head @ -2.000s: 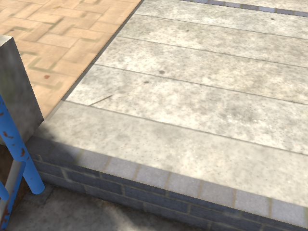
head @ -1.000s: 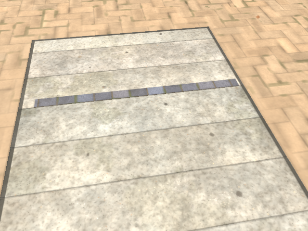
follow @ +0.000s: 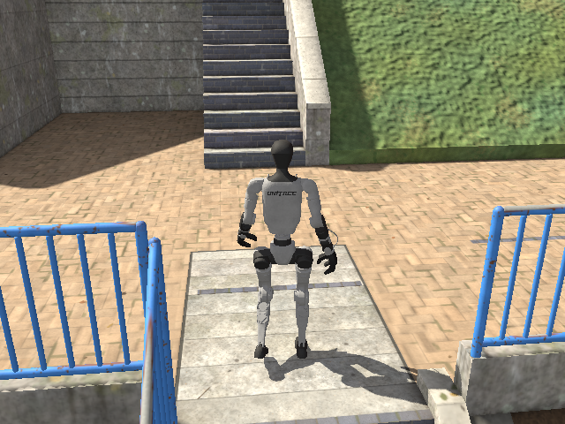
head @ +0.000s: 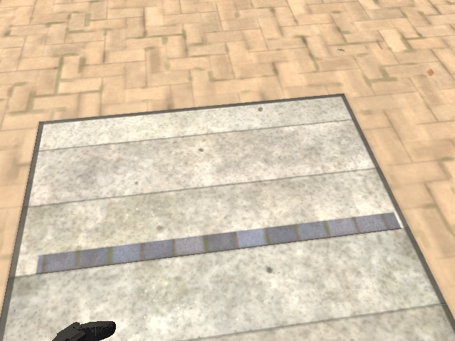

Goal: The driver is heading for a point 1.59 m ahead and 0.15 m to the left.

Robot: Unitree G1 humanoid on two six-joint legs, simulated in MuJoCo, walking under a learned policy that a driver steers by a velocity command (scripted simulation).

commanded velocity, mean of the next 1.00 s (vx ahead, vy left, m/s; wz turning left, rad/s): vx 0.50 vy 0.00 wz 0.09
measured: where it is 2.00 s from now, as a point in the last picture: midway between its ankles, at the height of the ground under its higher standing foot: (197, 195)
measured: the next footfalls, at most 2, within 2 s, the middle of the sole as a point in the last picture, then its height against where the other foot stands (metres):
left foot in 0.32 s outside the picture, level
right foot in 0.88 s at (242, 300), level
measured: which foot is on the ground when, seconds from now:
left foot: up 0.00-0.30, down 0.32-0.90, up 0.92-1.00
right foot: down 0.00-0.34, up 0.36-0.86, down 0.88-1.00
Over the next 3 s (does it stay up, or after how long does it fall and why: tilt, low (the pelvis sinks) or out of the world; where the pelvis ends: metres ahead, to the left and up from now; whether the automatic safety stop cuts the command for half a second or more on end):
stays up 1.51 0.15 0.00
